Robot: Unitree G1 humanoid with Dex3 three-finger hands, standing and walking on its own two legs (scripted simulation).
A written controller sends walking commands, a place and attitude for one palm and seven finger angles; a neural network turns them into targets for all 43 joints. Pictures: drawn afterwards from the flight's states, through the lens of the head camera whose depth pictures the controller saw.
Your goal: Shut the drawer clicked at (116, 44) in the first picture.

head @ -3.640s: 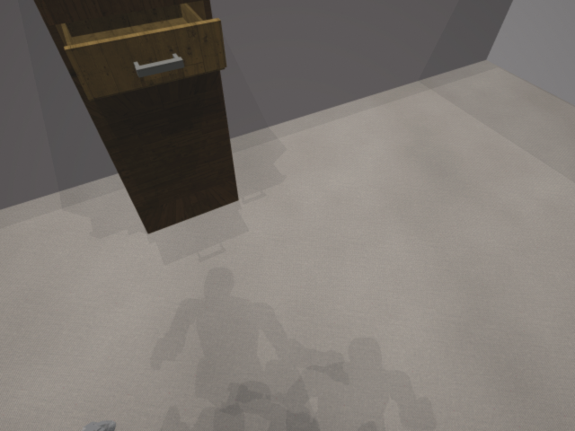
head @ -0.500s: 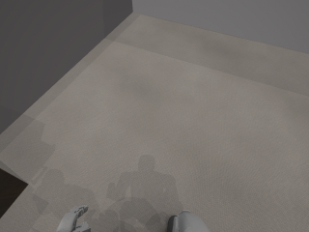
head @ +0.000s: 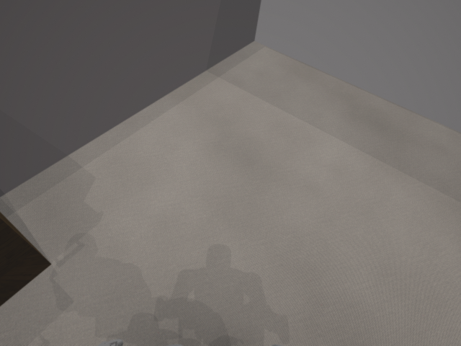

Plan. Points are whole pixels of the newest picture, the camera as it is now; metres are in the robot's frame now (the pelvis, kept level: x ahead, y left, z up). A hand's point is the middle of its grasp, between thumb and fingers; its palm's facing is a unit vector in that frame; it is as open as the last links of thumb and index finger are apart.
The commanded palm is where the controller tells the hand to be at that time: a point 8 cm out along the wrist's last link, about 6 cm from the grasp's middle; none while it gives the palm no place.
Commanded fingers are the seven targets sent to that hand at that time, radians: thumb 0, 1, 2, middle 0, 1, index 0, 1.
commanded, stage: turn to face it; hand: left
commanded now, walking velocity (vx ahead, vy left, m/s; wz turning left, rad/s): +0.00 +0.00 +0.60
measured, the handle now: out of the picture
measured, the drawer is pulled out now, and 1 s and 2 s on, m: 0.15 0.15 0.15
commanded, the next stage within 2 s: take the last steps up to it in 1.44 s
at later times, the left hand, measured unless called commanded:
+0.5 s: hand out of the picture +0.07 +0.17 -0.13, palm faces +0.28 -0.92 -0.28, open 7.4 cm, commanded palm none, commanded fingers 0.00 0.90 0.90 -0.20 -0.30 -0.20 -0.30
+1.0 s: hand out of the picture -0.12 +0.17 -0.17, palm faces +0.61 -0.75 -0.27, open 7.4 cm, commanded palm none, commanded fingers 0.00 0.90 0.90 -0.20 -0.30 -0.20 -0.30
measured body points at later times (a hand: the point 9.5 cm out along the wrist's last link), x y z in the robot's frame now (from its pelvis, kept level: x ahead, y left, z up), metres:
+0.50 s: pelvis +0.01 -0.05 +0.01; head +0.05 -0.06 +0.46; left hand +0.06 +0.22 -0.11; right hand +0.15 -0.30 -0.14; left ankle +0.01 +0.08 -0.71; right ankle +0.04 -0.17 -0.72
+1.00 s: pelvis -0.01 -0.03 +0.01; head +0.01 +0.02 +0.45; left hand -0.15 +0.21 -0.15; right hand +0.24 -0.17 -0.11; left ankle -0.07 +0.05 -0.72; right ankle +0.04 -0.17 -0.66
